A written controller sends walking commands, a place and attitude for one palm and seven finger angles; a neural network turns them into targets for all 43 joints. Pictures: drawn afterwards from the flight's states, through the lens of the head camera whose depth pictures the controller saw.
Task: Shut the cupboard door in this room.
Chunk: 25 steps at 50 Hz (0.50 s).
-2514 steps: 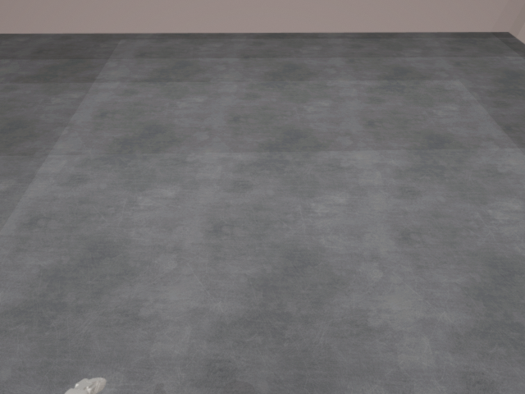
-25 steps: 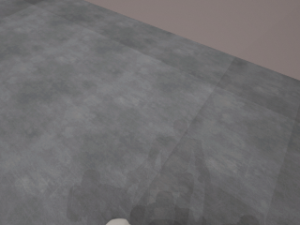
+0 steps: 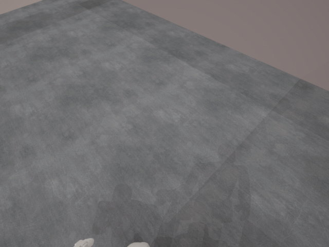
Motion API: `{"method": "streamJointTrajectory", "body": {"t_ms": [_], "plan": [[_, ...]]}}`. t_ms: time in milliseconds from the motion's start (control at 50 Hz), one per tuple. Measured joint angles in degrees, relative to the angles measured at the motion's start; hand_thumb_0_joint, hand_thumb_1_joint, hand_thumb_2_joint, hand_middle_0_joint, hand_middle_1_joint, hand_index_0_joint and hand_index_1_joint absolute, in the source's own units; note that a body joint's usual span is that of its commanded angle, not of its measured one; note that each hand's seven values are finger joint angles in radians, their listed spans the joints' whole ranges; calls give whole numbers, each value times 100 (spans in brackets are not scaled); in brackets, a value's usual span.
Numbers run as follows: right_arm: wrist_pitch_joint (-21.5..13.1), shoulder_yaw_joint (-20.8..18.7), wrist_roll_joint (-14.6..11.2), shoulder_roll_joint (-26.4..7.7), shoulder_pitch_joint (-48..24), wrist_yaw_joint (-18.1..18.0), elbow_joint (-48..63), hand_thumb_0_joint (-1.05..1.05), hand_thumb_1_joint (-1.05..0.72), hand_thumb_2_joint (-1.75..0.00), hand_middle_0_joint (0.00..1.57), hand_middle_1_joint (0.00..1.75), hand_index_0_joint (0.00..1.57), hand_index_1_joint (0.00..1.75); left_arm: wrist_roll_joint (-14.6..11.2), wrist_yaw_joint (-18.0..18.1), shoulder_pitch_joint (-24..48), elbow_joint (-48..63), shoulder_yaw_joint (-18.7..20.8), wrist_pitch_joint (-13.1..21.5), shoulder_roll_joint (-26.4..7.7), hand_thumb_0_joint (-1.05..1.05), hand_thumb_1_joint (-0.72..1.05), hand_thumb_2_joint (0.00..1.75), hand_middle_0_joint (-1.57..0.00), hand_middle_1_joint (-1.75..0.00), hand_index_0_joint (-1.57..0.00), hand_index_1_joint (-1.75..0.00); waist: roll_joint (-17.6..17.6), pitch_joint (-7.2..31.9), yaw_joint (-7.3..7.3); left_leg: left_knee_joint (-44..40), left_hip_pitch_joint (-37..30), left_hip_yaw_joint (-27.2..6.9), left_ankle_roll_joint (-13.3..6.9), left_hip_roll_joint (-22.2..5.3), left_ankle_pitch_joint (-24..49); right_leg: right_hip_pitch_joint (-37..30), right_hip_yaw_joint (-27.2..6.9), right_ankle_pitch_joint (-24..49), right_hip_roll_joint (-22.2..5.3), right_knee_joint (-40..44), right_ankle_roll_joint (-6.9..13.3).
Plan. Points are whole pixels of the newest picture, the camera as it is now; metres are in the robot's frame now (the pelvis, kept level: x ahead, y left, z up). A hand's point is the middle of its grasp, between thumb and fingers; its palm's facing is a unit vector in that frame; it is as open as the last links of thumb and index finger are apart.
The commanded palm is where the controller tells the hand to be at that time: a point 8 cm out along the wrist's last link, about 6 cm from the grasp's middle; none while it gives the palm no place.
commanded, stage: turn or walk to find it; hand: left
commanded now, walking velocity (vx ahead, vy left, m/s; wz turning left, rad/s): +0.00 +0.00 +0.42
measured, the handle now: out of the picture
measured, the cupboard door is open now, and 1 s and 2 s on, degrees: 92 92 92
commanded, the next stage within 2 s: none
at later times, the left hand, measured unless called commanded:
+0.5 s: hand out of the picture -0.02 +0.26 -0.17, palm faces +0.27 -0.94 -0.23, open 7.4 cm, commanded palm none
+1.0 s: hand out of the picture +0.03 +0.22 -0.14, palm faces +0.41 -0.87 -0.26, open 7.4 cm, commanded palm none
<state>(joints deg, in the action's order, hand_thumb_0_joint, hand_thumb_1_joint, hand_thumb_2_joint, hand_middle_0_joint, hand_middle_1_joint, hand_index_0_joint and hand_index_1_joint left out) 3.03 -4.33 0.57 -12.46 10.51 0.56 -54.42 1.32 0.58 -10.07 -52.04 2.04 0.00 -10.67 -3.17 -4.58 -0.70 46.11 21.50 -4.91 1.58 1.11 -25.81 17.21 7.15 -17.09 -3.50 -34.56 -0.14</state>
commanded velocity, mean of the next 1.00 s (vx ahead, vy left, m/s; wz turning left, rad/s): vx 0.00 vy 0.00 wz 0.42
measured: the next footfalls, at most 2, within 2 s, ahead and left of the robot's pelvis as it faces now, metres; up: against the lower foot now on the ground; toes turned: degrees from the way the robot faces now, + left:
left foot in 0.36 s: +0.00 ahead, +0.14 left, +0.00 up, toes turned +15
right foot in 0.84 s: +0.10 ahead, -0.08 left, +0.00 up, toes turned +16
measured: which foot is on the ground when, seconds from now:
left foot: up 0.00-0.34, down 0.36-0.84, up 0.86-1.00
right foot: down 0.00-0.36, up 0.38-0.82, down 0.84-1.00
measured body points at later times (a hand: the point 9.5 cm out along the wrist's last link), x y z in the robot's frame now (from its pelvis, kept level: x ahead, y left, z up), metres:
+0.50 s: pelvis +0.00 +0.04 +0.01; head +0.04 +0.08 +0.46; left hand -0.03 +0.31 -0.15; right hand +0.14 -0.18 -0.12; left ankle -0.04 +0.13 -0.73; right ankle +0.00 -0.12 -0.66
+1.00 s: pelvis +0.02 +0.01 +0.01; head +0.08 +0.00 +0.45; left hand +0.01 +0.26 -0.12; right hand +0.16 -0.21 -0.16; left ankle -0.07 +0.12 -0.65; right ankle +0.06 -0.09 -0.73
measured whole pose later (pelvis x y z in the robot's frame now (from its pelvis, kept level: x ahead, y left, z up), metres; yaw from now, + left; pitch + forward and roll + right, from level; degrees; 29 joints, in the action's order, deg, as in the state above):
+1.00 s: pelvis +0.02 +0.01 +0.01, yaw +26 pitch +0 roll +1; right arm 3.8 -5.2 0.8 -13.4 12.3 0.9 -56.6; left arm 1.3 1.3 -9.4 -51.9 1.7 -0.1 -8.7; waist -3.3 -5.2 -1.9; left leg 64.4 26.9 -2.5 2.9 0.9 -25.3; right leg 14.0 8.6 -17.4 -4.2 -31.0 0.8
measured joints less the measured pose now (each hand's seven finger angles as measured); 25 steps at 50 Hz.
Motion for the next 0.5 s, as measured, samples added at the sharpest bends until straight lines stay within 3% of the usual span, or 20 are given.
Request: {"method": "streamJointTrajectory", "body": {"t_ms": [60, 120, 280, 360, 380, 420, 500], "plan": [[84, -68, 20, -82, 22, 39, -87, 1, -91, -90, 20, 29, 20, 30, 6, 29, -65, 38, -22, -12, 140, 0, 90, 90, -21, -30, -21, -30, -30, -34, -10, 1558, 487, 147, 50, 21, -28, -124, 150, -42, -103, 111, 116], [95, -74, 28, -107, 61, 73, -155, 1, -91, -90, 20, 29, 20, 30, 15, 48, -144, 18, -28, -18, 204, 1, 90, 90, -21, -30, -21, -30, 20, -47, -33, 1944, 589, 302, 158, -117, 201, -265, 296, 47, -188, 328, 103], [83, 33, -17, -32, -42, 82, -240, 1, -91, -90, 20, 29, 20, 30, 56, 34, -313, -85, 33, -7, 41, 0, 91, 90, -21, -30, -21, -30, 314, -118, 105, 238, -32, 656, 212, -308, -79, -352, 677, 59, -443, 421, -4], [-47, 95, -25, -1, -141, 88, -118, 1, -91, -90, 20, 29, 20, 30, 21, 26, -418, -190, 113, -69, -160, 0, 90, 90, -21, -30, -21, -30, 429, -96, 146, -1176, -574, 892, 61, -284, 645, -223, 893, -159, -607, -1, -183], [-94, 97, -10, 42, -181, 86, -95, 1, -91, -90, 20, 29, 20, 30, -7, 22, -427, -225, 148, -118, -242, 0, 90, 90, -21, -30, -21, -30, 538, -107, 158, -1201, -574, 912, -135, -207, 745, -112, 807, -272, -689, -278, -241], [-161, 126, 0, 120, -228, 63, -35, 1, -91, -90, 20, 29, 20, 30, -16, 55, -419, -331, 181, -264, -364, 1, 90, 90, -21, -30, -21, -30, 630, -96, 199, -1110, -562, 903, -345, -164, 647, 231, 353, -1099, -575, -1170, -343], [-226, 173, 23, 188, -197, -55, 11, 1, -91, -90, 20, 29, 20, 30, -20, 26, -289, -479, 214, -366, -444, 1, 91, 90, -20, -30, -20, -30, 530, -4, 167, -1552, -750, 703, -394, -177, 822, 785, -172, -1025, -279, -2523, -424]]}}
